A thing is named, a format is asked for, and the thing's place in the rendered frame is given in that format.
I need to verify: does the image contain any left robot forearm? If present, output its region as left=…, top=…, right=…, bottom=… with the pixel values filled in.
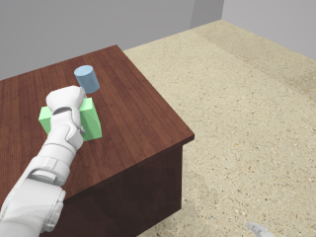
left=0, top=105, right=84, bottom=221

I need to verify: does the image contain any table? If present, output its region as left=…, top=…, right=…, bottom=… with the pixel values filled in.
left=0, top=44, right=195, bottom=237

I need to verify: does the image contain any right robot hand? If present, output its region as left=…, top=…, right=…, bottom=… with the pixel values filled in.
left=247, top=221, right=274, bottom=237

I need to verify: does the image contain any left robot hand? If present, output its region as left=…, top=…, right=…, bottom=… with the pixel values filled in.
left=45, top=85, right=87, bottom=134

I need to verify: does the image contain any left robot upper arm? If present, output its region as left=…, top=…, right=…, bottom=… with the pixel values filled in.
left=0, top=178, right=66, bottom=237

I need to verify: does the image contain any sponge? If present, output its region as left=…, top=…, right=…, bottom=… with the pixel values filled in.
left=39, top=98, right=103, bottom=141

